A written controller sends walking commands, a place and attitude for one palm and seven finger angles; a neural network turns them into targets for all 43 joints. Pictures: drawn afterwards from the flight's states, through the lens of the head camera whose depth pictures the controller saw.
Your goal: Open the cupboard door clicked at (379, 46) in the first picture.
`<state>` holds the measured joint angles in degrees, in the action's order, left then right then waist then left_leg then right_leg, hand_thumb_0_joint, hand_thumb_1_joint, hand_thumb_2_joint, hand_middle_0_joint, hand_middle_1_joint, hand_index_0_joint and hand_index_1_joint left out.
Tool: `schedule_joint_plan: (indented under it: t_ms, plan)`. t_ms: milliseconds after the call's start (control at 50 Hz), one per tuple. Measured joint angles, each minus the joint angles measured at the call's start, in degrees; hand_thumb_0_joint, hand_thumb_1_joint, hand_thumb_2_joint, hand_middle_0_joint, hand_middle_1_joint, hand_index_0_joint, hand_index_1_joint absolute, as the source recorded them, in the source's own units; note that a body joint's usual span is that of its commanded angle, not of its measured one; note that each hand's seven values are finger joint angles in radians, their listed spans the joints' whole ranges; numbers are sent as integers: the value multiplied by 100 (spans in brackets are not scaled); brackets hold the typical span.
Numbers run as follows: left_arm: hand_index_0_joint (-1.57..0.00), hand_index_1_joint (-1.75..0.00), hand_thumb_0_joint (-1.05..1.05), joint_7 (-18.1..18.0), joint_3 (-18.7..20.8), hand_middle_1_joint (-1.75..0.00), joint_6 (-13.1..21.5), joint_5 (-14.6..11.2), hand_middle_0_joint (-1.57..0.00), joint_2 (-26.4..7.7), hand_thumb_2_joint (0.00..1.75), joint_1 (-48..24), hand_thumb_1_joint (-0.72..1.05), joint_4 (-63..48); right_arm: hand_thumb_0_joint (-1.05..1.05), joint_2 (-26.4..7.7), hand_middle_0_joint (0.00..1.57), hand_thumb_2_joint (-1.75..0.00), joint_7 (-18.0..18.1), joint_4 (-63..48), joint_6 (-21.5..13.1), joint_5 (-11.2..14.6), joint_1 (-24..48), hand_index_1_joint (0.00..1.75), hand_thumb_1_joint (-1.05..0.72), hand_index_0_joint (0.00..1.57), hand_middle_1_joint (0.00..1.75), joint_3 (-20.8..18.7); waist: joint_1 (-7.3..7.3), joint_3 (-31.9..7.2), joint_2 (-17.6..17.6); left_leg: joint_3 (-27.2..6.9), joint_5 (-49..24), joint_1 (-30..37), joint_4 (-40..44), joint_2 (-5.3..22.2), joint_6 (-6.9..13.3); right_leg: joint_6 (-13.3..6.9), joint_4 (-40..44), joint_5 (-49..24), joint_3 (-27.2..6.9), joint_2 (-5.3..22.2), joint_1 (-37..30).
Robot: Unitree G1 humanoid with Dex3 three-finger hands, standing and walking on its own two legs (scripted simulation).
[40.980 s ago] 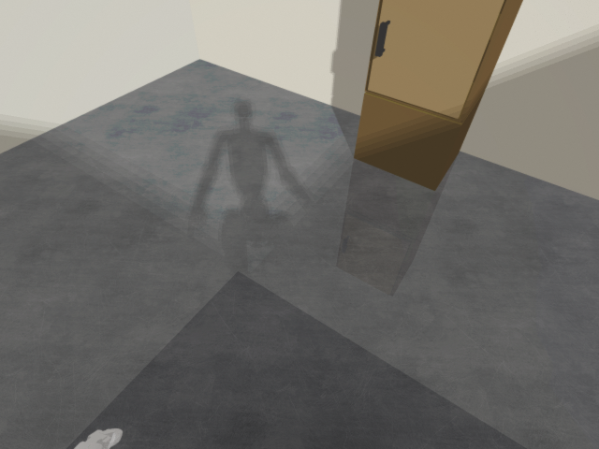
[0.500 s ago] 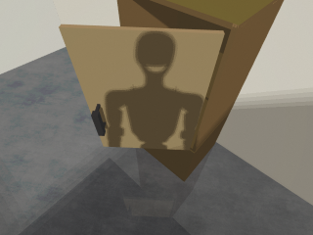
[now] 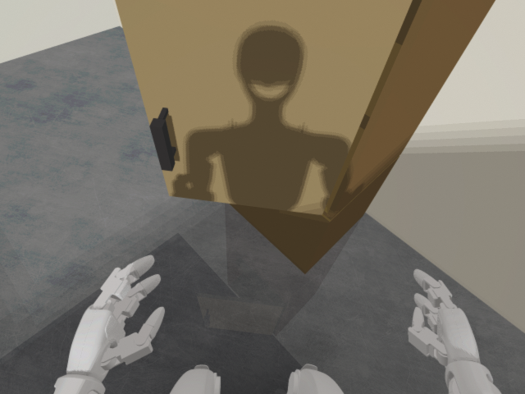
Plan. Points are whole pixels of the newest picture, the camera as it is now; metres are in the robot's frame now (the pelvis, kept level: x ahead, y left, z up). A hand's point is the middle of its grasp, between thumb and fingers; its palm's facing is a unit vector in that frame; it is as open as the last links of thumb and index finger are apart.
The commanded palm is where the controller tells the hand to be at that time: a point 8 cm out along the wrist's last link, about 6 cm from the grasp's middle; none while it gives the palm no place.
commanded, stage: raise the hand with hooked fingers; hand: left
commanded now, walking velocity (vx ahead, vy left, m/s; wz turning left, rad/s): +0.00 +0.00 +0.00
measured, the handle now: (166, 139) +0.58 +0.25 -0.02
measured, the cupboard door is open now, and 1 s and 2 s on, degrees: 40 40 40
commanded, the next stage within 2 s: move the hooked fingers beside the handle in 1.66 s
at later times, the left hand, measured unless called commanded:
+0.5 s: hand (101, 300) +0.23 +0.24 +0.02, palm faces +0.06 -1.00 -0.07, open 11.7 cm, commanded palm +0.21 +0.29 +0.01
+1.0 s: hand (72, 283) +0.26 +0.30 +0.00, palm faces -0.04 -1.00 -0.06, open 13.9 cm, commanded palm +0.24 +0.35 +0.01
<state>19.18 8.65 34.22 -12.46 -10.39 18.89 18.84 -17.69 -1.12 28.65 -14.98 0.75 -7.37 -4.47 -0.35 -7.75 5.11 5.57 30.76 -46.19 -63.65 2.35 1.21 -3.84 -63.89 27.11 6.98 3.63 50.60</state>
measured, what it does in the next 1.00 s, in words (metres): stands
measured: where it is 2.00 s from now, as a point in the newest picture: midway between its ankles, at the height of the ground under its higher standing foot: outside the picture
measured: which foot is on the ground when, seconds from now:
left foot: down 0.00-1.00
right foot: down 0.00-1.00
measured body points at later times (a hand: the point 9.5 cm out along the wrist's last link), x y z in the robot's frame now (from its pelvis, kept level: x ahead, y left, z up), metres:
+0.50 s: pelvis -0.01 +0.01 -0.02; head +0.07 +0.02 +0.42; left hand +0.22 +0.30 +0.02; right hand +0.13 -0.23 -0.11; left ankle +0.00 +0.11 -0.66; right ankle +0.04 -0.08 -0.66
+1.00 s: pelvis +0.00 +0.04 -0.02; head +0.10 +0.07 +0.41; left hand +0.25 +0.35 +0.00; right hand +0.20 -0.19 -0.10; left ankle +0.00 +0.11 -0.66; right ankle +0.04 -0.08 -0.66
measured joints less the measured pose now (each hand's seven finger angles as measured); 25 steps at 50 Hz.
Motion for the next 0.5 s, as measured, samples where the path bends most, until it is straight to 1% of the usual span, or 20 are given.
schedule_joint_plan:
  t_ms: [60, 120, 160, 200, 240, 280, 300, 340, 360, 380, 420, 460, 500]
  plan:
    - [-23, -54, 1, -126, 160, -55, -92, -101, -24, -119, 73, 293, 52, -377, 1, 37, 20, -90, 86, -129, 40, -17, 59, 30, -91, 19, 30, 52, -157, 65, -67, -180, 195, -495, -535, 49, -61, -51, -394, 145, 163, 7, 374]
    - [-24, -59, 1, -206, 287, -59, 56, -257, -24, -246, 70, 340, 45, -981, 1, 166, 20, -90, 182, -13, 16, -36, 92, 30, -90, 19, 30, 246, -268, 102, -217, -378, 288, -867, -910, 87, -101, -89, -615, 213, 348, 4, 606]
    - [-24, -62, 1, -70, 271, -62, 123, -377, -24, -322, 68, 146, 40, -1283, 1, 255, 20, -90, 235, 122, -16, -38, 97, 30, -90, 20, 30, 429, -304, 125, -363, -488, 316, -1056, -1087, 100, -97, -98, -699, 222, 452, 3, 710]
    - [-24, -65, 1, 169, 222, -65, 35, -410, -24, -423, 67, -193, 35, -1383, 1, 373, 20, -90, 277, 262, -18, -10, 77, 30, -90, 20, 30, 603, -291, 120, -488, -545, 318, -1215, -1196, 106, -95, -93, -750, 210, 504, 3, 822]
    - [-24, -68, 1, 432, 182, -68, -281, -407, -24, -543, 65, -581, 31, -1271, 1, 509, 20, -90, 316, 362, 23, 39, 16, 30, -90, 20, 30, 741, -222, 112, -575, -548, 295, -1324, -1231, 107, -84, -89, -763, 174, 503, -1, 923]
    - [-25, -71, 1, 636, 198, -71, -801, -424, -25, -639, 63, -896, 26, -1039, 1, 622, 20, -90, 335, 398, 108, 92, -89, 30, -90, 20, 30, 827, -108, 126, -633, -507, 254, -1359, -1188, 105, -64, -72, -726, 119, 463, -4, 976]
    - [-25, -72, 0, 681, 236, -72, -1087, -446, -25, -667, 62, -986, 24, -943, 1, 664, 21, -90, 341, 398, 154, 112, -158, 30, -90, 20, 30, 849, -41, 134, -647, -473, 228, -1347, -1136, 104, -51, -61, -685, 85, 431, -6, 983]
    - [-25, -75, 0, 642, 364, -75, -1548, -524, -25, -671, 60, -1020, 19, -830, 1, 711, 21, -90, 350, 380, 230, 130, -326, 30, -90, 20, 30, 840, 75, 145, -652, -393, 174, -1272, -993, 106, -23, -34, -568, 16, 356, -21, 953]
    - [-26, -77, 0, 565, 445, -77, -1683, -564, -26, -651, 59, -972, 17, -825, 1, 712, 21, -90, 350, 371, 249, 128, -424, 30, -90, 20, 30, 810, 115, 137, -652, -357, 151, -1223, -917, 110, -12, -21, -500, -18, 323, -34, 923]
    - [-26, -78, 0, 459, 528, -78, -1742, -595, -26, -620, 58, -885, 15, -860, 1, 701, 21, -90, 345, 370, 252, 123, -524, 30, -90, 20, 30, 764, 142, 121, -652, -327, 132, -1171, -843, 115, -2, -6, -430, -47, 296, -46, 885]
    - [-26, -81, 0, 203, 670, -81, -1645, -624, -26, -550, 56, -665, 10, -988, 1, 650, 21, -90, 337, 406, 226, 106, -703, 30, -90, 20, 30, 644, 161, 72, -638, -276, 105, -1069, -710, 112, 16, 24, -308, -89, 247, -59, 806]
    - [-26, -84, 0, 17, 765, -84, -1360, -594, -27, -520, 54, -502, 6, -1065, 1, 553, 21, -90, 334, 465, 195, 74, -837, 30, -90, 20, 30, 535, 139, 18, -618, -252, 96, -1005, -634, 95, 36, 50, -240, -101, 223, -52, 749]
    - [-27, -87, 0, -48, 820, -87, -1024, -526, -27, -555, 52, -446, 1, -997, 1, 417, 21, -90, 330, 525, 173, 55, -901, 30, -90, 20, 30, 469, 119, -46, -606, -259, 110, -1020, -640, 67, 59, 73, -247, -78, 223, -30, 754]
